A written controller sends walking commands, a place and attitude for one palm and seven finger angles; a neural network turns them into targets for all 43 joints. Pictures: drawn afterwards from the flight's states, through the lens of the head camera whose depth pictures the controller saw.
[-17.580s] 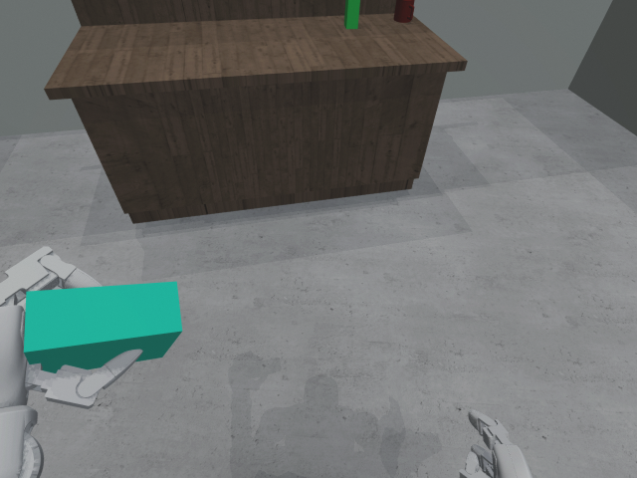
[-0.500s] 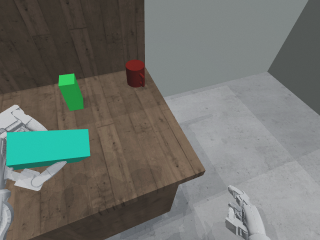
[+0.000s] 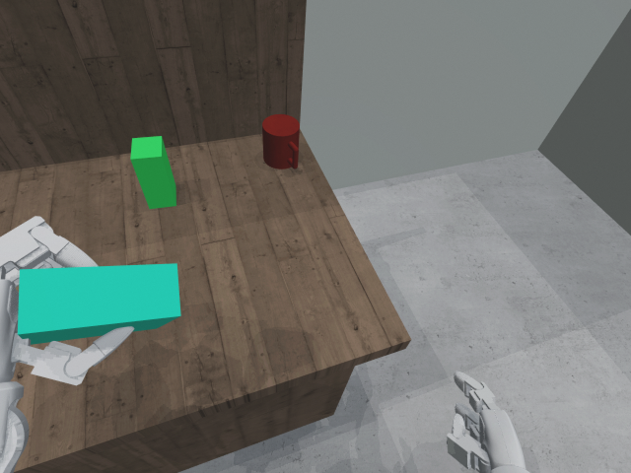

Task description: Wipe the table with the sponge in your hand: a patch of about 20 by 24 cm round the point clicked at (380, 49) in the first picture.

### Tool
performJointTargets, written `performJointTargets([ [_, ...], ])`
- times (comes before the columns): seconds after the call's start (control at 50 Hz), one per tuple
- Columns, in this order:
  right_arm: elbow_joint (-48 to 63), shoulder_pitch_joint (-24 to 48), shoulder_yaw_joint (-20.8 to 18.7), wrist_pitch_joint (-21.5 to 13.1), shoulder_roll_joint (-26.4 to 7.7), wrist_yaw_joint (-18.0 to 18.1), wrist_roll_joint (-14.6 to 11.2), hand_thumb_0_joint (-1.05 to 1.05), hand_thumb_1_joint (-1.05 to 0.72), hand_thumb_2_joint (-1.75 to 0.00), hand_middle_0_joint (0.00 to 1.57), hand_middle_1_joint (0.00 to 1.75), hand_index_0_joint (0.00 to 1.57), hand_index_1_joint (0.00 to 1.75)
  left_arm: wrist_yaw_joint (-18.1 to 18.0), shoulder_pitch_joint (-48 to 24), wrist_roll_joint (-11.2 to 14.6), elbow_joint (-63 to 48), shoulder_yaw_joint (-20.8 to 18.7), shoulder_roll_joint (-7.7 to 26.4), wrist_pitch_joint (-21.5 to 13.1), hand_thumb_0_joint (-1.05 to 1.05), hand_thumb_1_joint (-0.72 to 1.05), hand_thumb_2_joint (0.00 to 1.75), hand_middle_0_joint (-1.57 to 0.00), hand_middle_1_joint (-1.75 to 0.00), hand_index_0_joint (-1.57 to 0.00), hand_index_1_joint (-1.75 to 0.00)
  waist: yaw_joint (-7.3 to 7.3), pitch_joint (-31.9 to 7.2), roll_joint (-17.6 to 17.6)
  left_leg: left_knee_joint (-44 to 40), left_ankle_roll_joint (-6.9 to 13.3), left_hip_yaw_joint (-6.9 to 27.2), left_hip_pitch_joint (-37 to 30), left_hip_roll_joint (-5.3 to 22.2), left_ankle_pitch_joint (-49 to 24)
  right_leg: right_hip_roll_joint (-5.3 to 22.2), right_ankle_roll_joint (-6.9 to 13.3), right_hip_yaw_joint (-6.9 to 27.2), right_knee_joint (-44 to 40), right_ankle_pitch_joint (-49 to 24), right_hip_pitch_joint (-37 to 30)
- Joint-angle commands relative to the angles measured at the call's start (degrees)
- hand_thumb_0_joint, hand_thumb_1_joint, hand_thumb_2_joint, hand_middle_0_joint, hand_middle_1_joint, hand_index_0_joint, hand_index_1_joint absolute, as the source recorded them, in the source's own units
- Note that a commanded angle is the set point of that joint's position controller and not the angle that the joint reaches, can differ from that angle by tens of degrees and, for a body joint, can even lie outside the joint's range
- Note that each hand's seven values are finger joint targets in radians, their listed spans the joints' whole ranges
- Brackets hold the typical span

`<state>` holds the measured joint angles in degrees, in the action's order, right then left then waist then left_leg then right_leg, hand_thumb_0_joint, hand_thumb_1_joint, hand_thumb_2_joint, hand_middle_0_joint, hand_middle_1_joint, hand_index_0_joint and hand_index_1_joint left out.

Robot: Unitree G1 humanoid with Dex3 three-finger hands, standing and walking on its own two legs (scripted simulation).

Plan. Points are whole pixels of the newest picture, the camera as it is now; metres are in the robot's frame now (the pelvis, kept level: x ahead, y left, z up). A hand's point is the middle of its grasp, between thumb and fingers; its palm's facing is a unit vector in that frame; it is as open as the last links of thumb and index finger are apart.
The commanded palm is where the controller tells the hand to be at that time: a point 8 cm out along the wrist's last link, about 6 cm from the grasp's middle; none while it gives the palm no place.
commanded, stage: come to a stop and stand still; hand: left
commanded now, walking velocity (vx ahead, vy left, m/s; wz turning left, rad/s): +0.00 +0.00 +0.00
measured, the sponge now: (123, 303) +0.24 +0.21 +0.14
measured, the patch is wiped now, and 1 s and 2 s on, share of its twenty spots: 0.00 0.00 0.00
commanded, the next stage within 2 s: look again from close up in 0.12 s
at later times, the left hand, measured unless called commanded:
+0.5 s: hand (78, 310) +0.22 +0.24 +0.16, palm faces +0.35 -0.86 -0.37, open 9.1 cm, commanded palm +0.16 +0.27 +0.17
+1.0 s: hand (112, 305) +0.23 +0.21 +0.16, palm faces +0.33 -0.87 -0.37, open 9.1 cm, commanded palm +0.16 +0.25 +0.17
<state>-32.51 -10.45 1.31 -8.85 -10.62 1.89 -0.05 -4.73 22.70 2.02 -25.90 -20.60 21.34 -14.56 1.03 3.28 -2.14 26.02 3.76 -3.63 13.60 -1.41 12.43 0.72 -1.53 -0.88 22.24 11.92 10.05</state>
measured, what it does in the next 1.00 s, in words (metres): stands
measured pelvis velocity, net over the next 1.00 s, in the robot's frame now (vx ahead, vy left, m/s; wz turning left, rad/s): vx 0.00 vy -0.03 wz -0.01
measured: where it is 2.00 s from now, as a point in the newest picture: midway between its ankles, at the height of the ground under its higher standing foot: outside the picture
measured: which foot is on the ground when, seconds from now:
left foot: down 0.00-1.00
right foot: down 0.00-1.00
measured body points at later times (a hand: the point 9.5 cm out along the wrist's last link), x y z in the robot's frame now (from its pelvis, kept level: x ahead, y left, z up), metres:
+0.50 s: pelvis +0.00 -0.01 +0.00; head +0.02 +0.02 +0.45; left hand +0.19 +0.28 +0.18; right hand +0.18 -0.23 -0.07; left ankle +0.02 +0.07 -0.74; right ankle +0.00 -0.14 -0.74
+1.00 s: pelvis +0.00 -0.03 +0.00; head +0.03 +0.00 +0.45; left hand +0.20 +0.26 +0.18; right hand +0.18 -0.24 -0.07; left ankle +0.02 +0.07 -0.74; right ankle +0.00 -0.14 -0.74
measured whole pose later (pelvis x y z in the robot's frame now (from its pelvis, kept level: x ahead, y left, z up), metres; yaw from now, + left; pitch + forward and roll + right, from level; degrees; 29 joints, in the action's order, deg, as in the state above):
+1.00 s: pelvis +0.00 -0.03 +0.00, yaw -1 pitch +0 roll -1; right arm -31.6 -11.1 1.0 -6.9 -9.4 1.2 -0.3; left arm -4.2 23.6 3.4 -28.8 -21.1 21.9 -11.5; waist 0.9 4.1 -2.6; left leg 26.5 1.5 -3.3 14.7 0.9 12.2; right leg -1.6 0.7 -1.1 23.2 11.9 11.6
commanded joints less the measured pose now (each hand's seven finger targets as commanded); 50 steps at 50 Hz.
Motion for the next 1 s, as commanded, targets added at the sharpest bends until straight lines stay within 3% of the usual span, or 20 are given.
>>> performJointTargets([
  [0.0, 8.6, 4.0, -3.4, -2.7, -7.9, 0.5, -0.5, 0.00, -0.90, -0.90, 0.20, 0.30, 0.20, 0.30, -1.3, -2.3, 0.8, -12.7, -7.4, 9.8, -3.1, 0.00, 0.10, 1.30, -1.20, -1.60, -1.20, -1.60, 0.16, -9.3, 7.2, -6.7, -3.7, 6.7, -2.3, 6.5, -6.4, 1.8, 2.5, 2.1, -1.4, -8.3, -3.1],
  [0.02, 8.6, 3.4, -3.3, -2.5, -7.9, 0.6, -0.3, 0.00, -0.90, -0.90, 0.20, 0.30, 0.20, 0.30, -1.2, -2.2, 0.9, -11.9, -6.3, 8.6, -3.0, 0.00, 0.10, 1.30, -1.20, -1.60, -1.20, -1.60, 0.12, -9.1, 5.3, -6.5, -3.4, 6.7, -1.8, 6.5, -5.8, 1.9, 2.4, 1.9, -2.0, -8.6, -3.2],
  [0.1, 8.6, 4.2, -3.4, -2.7, -8.2, 0.7, -0.5, 0.00, -0.90, -0.90, 0.20, 0.30, 0.20, 0.30, -1.3, -3.0, 0.8, -13.1, -6.5, 9.4, -2.5, 0.00, 0.10, 1.30, -1.20, -1.60, -1.20, -1.60, 0.01, -9.7, 6.3, -6.1, -3.4, 6.5, -3.3, 6.0, -6.5, 2.0, 2.5, 2.7, -2.4, -9.6, -2.8],
  [0.12, 8.3, 3.6, -3.3, -2.5, -8.2, 0.8, -0.4, 0.00, -0.90, -0.90, 0.20, 0.30, 0.20, 0.30, -1.2, -3.2, 0.8, -12.4, -5.4, 8.1, -2.6, 0.00, 0.10, 1.30, -1.20, -1.60, -1.20, -1.60, -0.01, -9.6, 5.3, -6.1, -3.2, 6.6, -3.0, 6.0, -6.3, 2.0, 2.5, 2.5, -2.7, -9.5, -3.0],
  [0.2, 8.3, 4.3, -3.5, -2.5, -8.3, 0.9, -0.6, 0.00, -0.90, -0.90, 0.20, 0.30, 0.20, 0.30, -1.6, -3.7, 0.6, -13.7, -6.4, 9.6, -2.1, 0.00, 0.10, 1.30, -1.20, -1.60, -1.20, -1.60, -0.02, -9.8, 6.1, -5.8, -3.1, 6.5, -3.7, 5.8, -6.6, 2.1, 2.5, 3.1, -2.8, -10.2, -2.8],
  [0.22, 8.1, 3.9, -3.4, -2.3, -8.3, 0.9, -0.4, 0.00, -0.90, -0.90, 0.20, 0.30, 0.20, 0.30, -1.4, -3.7, 0.8, -13.0, -5.2, 8.2, -2.2, 0.00, 0.10, 1.30, -1.20, -1.60, -1.20, -1.60, -0.01, -9.7, 5.6, -5.8, -2.9, 6.5, -3.3, 5.8, -6.4, 2.2, 2.5, 2.8, -3.0, -10.0, -2.9],
  [0.3, 8.2, 4.3, -3.6, -2.4, -8.3, 1.0, -0.6, 0.00, -0.90, -0.90, 0.20, 0.30, 0.20, 0.30, -1.7, -2.6, 0.8, -13.9, -6.8, 9.9, -1.9, 0.00, 0.10, 1.30, -1.20, -1.60, -1.20, -1.60, 0.03, -10.1, 5.8, -5.8, -3.1, 6.8, -3.6, 5.8, -7.3, 2.2, 2.5, 2.8, -2.7, -10.4, -3.3],
  [0.32, 8.1, 3.8, -3.5, -2.2, -8.3, 0.9, -0.4, 0.00, -0.90, -0.90, 0.20, 0.30, 0.20, 0.30, -1.5, -2.3, 0.9, -13.4, -5.4, 8.4, -2.0, 0.00, 0.10, 1.30, -1.20, -1.60, -1.20, -1.60, 0.03, -9.8, 5.6, -5.9, -3.0, 6.7, -3.2, 5.8, -7.4, 2.1, 2.6, 2.6, -2.9, -10.3, -3.4],
  [0.4, 8.3, 4.2, -3.6, -2.1, -8.3, 1.0, -0.7, 0.00, -0.90, -0.90, 0.20, 0.30, 0.20, 0.30, -1.7, -1.3, 0.8, -12.9, -6.8, 9.9, -1.8, 0.00, 0.10, 1.30, -1.20, -1.60, -1.20, -1.60, -0.04, -8.7, 6.2, -6.8, -3.1, 6.9, -2.5, 6.1, -5.1, 2.1, 2.4, 2.5, -3.0, -8.5, -2.8],
  [0.42, 8.2, 3.7, -3.4, -1.9, -8.2, 1.0, -0.5, 0.00, -0.90, -0.90, 0.20, 0.30, 0.20, 0.30, -1.4, -1.3, 0.9, -12.2, -5.2, 8.1, -1.8, 0.00, 0.10, 1.30, -1.20, -1.60, -1.20, -1.60, -0.10, -8.1, 5.4, -7.0, -2.9, 6.9, -1.7, 6.2, -3.5, 2.1, 2.4, 2.3, -3.3, -7.5, -2.6],
  [0.5, 8.1, 4.0, -3.7, -2.0, -8.4, 1.1, -0.7, 0.00, -0.90, -0.90, 0.20, 0.30, 0.20, 0.30, -1.6, -2.2, 0.6, -13.3, -6.5, 9.6, -1.9, 0.00, 0.10, 1.30, -1.20, -1.60, -1.20, -1.60, -0.22, -8.2, 6.8, -7.4, -2.8, 7.0, -1.4, 6.1, -1.8, 1.9, 2.5, 2.8, -3.2, -6.8, -2.7],
  [0.52, 8.1, 3.6, -3.5, -1.9, -8.3, 1.1, -0.5, 0.00, -0.90, -0.90, 0.20, 0.30, 0.20, 0.30, -1.5, -1.8, 0.8, -12.4, -5.7, 8.7, -1.9, 0.00, 0.10, 1.30, -1.20, -1.60, -1.20, -1.60, -0.16, -8.3, 5.5, -7.4, -2.7, 7.1, -1.3, 6.2, -1.7, 2.0, 2.4, 2.5, -3.5, -6.8, -2.8],
  [0.6, 8.1, 4.0, -3.6, -2.1, -8.4, 1.2, -0.7, 0.00, -0.90, -0.90, 0.20, 0.30, 0.20, 0.30, -1.7, -1.7, 0.7, -14.1, -6.5, 9.9, -1.7, 0.00, 0.10, 1.30, -1.20, -1.60, -1.20, -1.60, -0.11, -9.5, 6.4, -6.7, -2.8, 6.9, -2.5, 6.1, -4.6, 2.1, 2.5, 2.7, -2.9, -9.0, -3.4],
  [0.66, 8.2, 3.4, -3.7, -1.9, -8.2, 1.2, -0.6, 0.00, -0.90, -0.90, 0.20, 0.30, 0.20, 0.30, -1.4, -2.6, 1.2, -13.0, -5.8, 9.1, -1.4, 0.00, 0.10, 1.30, -1.20, -1.60, -1.20, -1.60, -0.27, -8.7, 4.9, -7.6, -3.5, 7.5, -3.2, 7.3, -5.3, 1.5, 2.2, 2.4, -2.8, -8.0, -2.0],
  [0.7, 8.1, 3.9, -3.8, -1.9, -8.1, 1.1, -0.7, 0.00, -0.90, -0.90, 0.20, 0.30, 0.20, 0.30, -1.3, -4.0, 1.1, -13.9, -6.3, 9.6, -1.4, 0.00, 0.10, 1.30, -1.20, -1.60, -1.20, -1.60, -0.39, -8.5, 7.4, -8.7, -4.1, 8.0, -3.6, 8.2, -6.2, 0.6, 2.0, 1.5, -1.6, -6.8, -1.6],
  [0.72, 8.1, 3.5, -3.7, -1.7, -8.0, 0.9, -0.7, 0.00, -0.90, -0.90, 0.20, 0.30, 0.20, 0.30, -1.1, -4.5, 1.3, -13.2, -5.2, 8.4, -1.3, 0.00, 0.10, 1.30, -1.20, -1.60, -1.20, -1.60, -0.37, -8.2, 7.4, -9.5, -4.1, 8.5, -3.0, 8.9, -5.8, 0.3, 1.8, 1.0, -1.1, -5.7, -1.5],
  [0.8, 8.9, 3.7, -4.1, -1.6, -7.8, 0.4, -0.8, 0.00, -0.90, -0.90, 0.20, 0.30, 0.20, 0.30, -1.0, -4.0, 1.2, -14.5, -6.4, 9.6, -1.0, 0.00, 0.10, 1.30, -1.20, -1.60, -1.20, -1.60, -0.25, -8.9, 8.8, -8.9, -4.1, 8.5, -3.9, 10.6, -7.7, 0.1, 1.8, 0.6, 0.5, -5.1, -1.0],
  [0.82, 8.9, 3.2, -4.0, -1.4, -7.7, 0.2, -0.7, 0.00, -0.90, -0.90, 0.20, 0.30, 0.20, 0.30, -0.8, -4.0, 1.4, -14.4, -4.9, 8.1, -1.0, 0.00, 0.10, 1.30, -1.20, -1.60, -1.20, -1.60, -0.34, -8.8, 8.9, -9.1, -3.9, 8.6, -3.0, 11.0, -7.1, 0.0, 1.8, 0.2, 0.8, -4.2, -1.2],
  [0.84, 9.4, 3.2, -4.3, -1.4, -7.7, 0.1, -0.7, 0.00, -0.90, -0.90, 0.20, 0.30, 0.20, 0.30, -0.8, -4.0, 1.3, -15.2, -5.7, 9.1, -1.0, 0.00, 0.10, 1.30, -1.20, -1.60, -1.20, -1.60, -0.25, -8.9, 9.5, -8.5, -3.7, 8.6, -3.0, 11.5, -7.3, 0.4, 1.9, 0.6, 0.8, -4.4, -1.1],
  [0.98, 9.9, 2.6, -4.9, -0.8, -7.9, -0.1, -0.7, 0.00, -0.90, -0.90, 0.20, 0.30, 0.20, 0.30, -0.3, -1.4, 2.1, -15.9, -7.3, 10.1, -0.2, 0.00, 0.10, 1.30, -1.20, -1.60, -1.20, -1.60, -0.43, -10.3, 8.0, -4.4, -2.8, 7.3, -2.6, 11.2, -8.5, 0.9, 2.3, 1.6, 0.2, -8.1, -1.0],
])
